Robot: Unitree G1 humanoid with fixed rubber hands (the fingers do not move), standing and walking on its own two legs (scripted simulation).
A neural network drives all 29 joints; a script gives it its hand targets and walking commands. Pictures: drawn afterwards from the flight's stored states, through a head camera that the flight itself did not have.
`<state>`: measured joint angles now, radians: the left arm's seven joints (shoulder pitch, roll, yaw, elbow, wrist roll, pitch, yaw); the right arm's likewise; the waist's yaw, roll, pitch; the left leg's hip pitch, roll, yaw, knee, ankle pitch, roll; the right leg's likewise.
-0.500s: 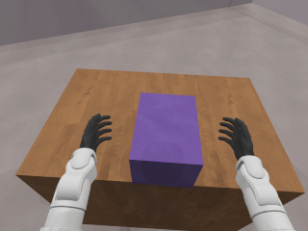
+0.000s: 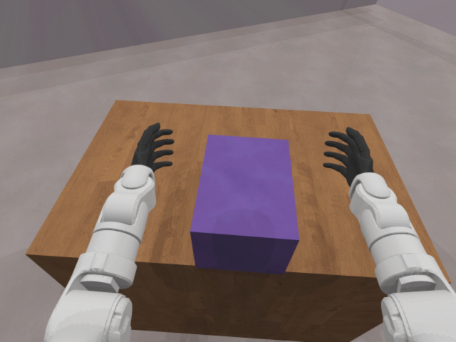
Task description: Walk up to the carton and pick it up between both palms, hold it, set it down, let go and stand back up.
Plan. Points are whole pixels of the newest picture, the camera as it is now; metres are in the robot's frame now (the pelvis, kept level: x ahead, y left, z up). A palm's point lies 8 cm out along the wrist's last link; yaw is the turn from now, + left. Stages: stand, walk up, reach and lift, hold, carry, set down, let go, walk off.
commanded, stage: reach and lift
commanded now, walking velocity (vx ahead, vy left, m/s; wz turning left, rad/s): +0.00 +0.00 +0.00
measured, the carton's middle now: (244, 200) +0.45 -0.02 -0.03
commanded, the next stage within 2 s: none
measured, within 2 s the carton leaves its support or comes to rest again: neither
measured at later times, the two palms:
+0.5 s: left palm (152, 201) +0.39 +0.17 +0.02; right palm (326, 200) +0.41 -0.18 +0.03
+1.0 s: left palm (171, 211) +0.40 +0.14 -0.03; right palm (311, 212) +0.41 -0.17 -0.02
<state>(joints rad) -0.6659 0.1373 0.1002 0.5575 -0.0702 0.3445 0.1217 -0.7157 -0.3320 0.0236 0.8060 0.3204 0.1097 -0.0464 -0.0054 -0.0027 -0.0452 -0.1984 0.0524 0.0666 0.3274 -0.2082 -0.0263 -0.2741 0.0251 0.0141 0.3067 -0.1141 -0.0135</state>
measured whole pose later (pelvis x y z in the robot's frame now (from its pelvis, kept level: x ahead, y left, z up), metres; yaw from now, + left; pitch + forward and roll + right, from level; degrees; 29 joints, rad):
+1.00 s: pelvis -0.03 -0.01 -0.06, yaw +3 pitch +27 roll +0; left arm -0.92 0.10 0.07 1.39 -0.17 -0.44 0.12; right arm -0.91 -0.15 0.01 1.31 0.22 -0.38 -0.11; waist -0.04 0.03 -0.26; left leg -0.93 0.03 0.00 0.80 -0.34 -0.04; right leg -0.99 0.00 -0.03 0.78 -0.26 -0.03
